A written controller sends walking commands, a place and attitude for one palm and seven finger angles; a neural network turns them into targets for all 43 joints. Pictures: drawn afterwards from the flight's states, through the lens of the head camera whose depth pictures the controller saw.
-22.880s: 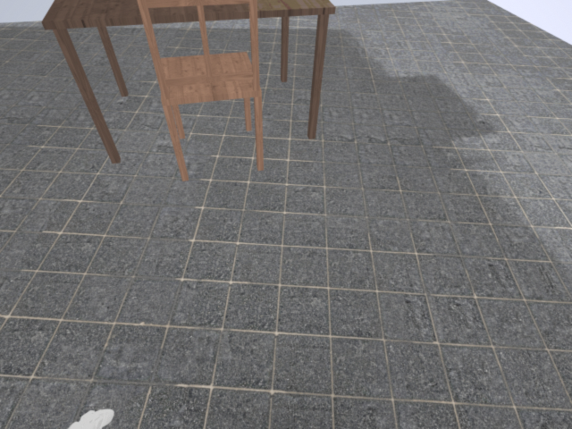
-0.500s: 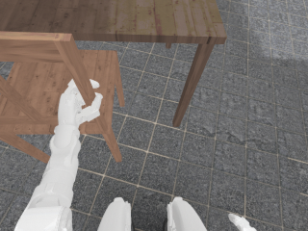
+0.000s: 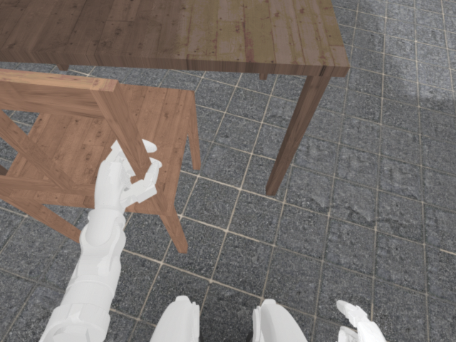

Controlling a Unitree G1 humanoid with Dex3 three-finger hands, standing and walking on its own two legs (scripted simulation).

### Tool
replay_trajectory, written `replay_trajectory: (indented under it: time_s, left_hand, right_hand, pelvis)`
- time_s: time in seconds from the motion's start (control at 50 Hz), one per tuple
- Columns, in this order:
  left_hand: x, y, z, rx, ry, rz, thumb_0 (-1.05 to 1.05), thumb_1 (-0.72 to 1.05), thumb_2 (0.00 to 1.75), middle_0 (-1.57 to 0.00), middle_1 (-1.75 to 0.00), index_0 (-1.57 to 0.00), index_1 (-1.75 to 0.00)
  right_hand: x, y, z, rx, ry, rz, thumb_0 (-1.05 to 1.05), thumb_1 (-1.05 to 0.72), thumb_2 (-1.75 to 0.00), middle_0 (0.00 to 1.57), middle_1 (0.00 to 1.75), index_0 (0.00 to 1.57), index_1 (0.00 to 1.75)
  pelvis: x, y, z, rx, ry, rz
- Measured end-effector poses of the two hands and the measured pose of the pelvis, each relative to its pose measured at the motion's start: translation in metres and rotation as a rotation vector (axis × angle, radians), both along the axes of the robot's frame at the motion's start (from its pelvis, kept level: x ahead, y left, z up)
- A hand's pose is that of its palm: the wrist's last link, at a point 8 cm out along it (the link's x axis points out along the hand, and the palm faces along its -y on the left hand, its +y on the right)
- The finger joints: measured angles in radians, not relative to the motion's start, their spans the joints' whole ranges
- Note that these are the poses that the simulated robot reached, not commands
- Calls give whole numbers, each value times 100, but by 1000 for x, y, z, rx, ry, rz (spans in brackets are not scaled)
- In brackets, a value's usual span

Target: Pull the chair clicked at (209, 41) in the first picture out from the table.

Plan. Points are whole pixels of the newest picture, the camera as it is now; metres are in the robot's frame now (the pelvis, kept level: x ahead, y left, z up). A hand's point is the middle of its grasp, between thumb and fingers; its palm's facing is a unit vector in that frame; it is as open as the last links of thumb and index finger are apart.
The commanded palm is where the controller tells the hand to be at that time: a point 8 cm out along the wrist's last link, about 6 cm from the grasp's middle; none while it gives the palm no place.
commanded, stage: hook a spindle and tug to test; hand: left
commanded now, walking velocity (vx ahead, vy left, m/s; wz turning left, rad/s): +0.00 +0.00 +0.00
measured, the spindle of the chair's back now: (32, 153) +0.43 +0.36 +0.02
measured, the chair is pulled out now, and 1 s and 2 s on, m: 0.02 0.13 0.18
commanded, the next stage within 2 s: step backward, pulling the chair out in 0.12 s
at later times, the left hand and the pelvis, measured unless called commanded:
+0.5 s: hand (151, 192) +0.35 +0.13 +0.03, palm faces +0.09 -0.99 -0.05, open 5.6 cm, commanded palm +0.34 +0.18 +0.03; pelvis +0.01 +0.00 +0.08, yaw +1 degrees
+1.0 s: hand (145, 247) +0.27 +0.13 +0.03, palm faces +0.01 -0.99 -0.14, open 5.6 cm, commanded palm +0.26 +0.18 +0.04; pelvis -0.06 +0.00 +0.09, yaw -1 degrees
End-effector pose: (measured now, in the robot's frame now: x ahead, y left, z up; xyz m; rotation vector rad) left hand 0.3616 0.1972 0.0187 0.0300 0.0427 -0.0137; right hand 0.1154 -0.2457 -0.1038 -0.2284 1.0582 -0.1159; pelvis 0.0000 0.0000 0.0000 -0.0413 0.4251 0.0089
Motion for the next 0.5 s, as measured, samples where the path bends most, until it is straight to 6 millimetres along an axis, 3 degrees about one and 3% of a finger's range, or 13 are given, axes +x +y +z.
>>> replay_trajectory:
  time_s: [0.26, 0.34, 0.4, 0.5]
  left_hand:
    - [-14, -4, 2, 21, 15, 12, 1, 64, 82, -37, -138, -34, -145]
    - [-17, -5, 17, 90, 199, 61, 3, 66, 81, -34, -129, -36, -145]
    - [-26, -8, 23, 23, 288, 119, 5, 67, 80, -25, -113, -39, -145]
    - [-32, -13, 27, 9, 348, 121, 7, 69, 77, -22, -99, -45, -145]
  right_hand:
    - [6, 1, -1, 5, -23, 5, 0, -90, -90, 20, 30, 21, 30]
    - [-4, 9, 29, 19, 9, -93, 0, -90, -90, 20, 30, 21, 30]
    - [-11, 12, 55, 13, 21, -125, 0, -90, -90, 20, 30, 21, 30]
    - [-25, 6, 81, -59, 88, -111, 0, -90, -90, 20, 30, 21, 30]
  pelvis:
    - [-5, -3, 0, 7, -30, 10]
    - [-1, -3, 34, 26, -131, 10]
    - [8, -2, 58, 31, -165, -2]
    - [7, 0, 80, 23, -210, 5]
